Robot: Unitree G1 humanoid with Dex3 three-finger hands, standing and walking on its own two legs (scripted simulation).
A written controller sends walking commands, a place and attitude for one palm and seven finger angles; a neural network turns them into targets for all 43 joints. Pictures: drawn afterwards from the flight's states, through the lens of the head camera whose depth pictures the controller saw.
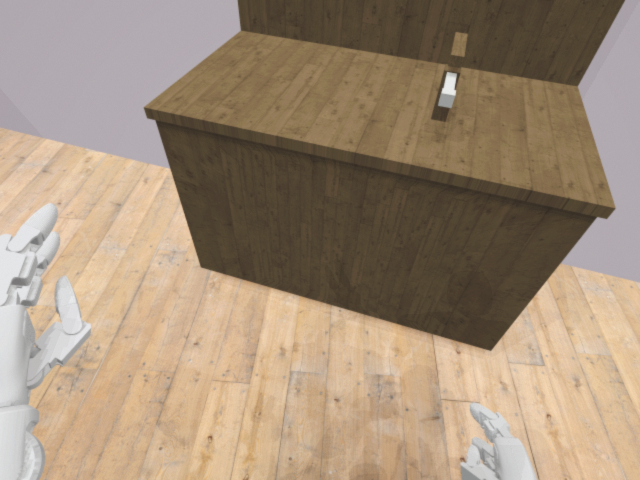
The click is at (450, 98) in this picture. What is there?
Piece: tap's lever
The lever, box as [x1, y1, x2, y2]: [438, 88, 455, 107]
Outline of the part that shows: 442,88 438,105 451,107 455,90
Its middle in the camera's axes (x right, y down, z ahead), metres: +0.26 -0.29 +0.81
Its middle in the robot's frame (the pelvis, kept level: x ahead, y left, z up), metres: +0.83 -0.20 +0.09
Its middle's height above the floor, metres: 0.86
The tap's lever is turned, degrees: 0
